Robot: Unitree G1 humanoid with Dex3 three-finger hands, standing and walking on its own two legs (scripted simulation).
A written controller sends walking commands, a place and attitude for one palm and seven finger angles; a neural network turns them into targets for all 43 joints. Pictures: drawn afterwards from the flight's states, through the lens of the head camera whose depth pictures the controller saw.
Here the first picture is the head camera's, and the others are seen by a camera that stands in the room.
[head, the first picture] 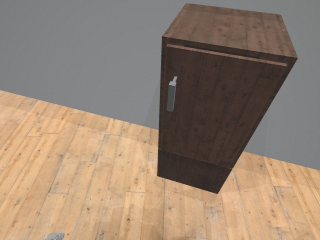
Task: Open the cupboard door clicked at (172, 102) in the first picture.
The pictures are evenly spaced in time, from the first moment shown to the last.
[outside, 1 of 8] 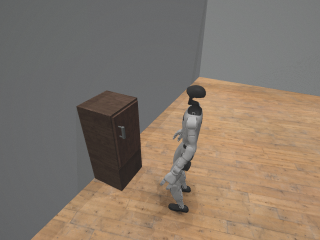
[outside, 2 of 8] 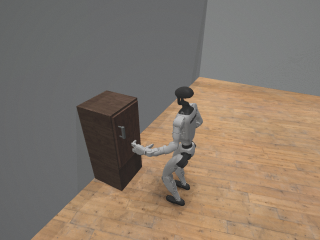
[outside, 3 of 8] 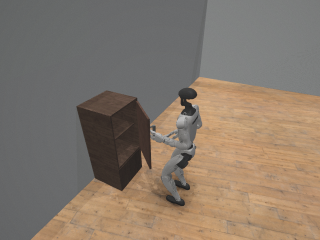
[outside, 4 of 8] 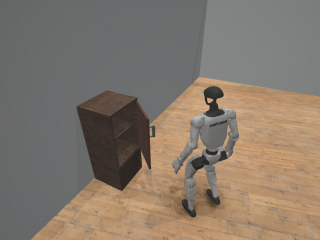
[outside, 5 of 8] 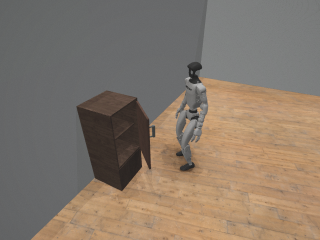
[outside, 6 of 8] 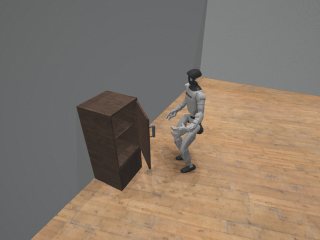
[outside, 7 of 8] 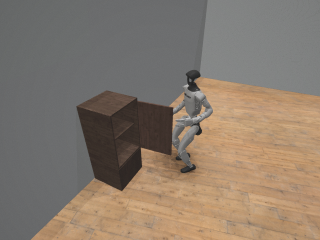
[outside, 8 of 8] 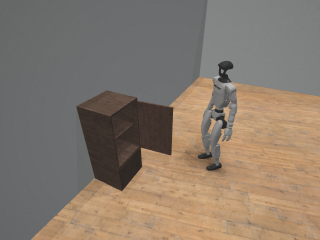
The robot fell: no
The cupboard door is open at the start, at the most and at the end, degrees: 0 97 96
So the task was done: yes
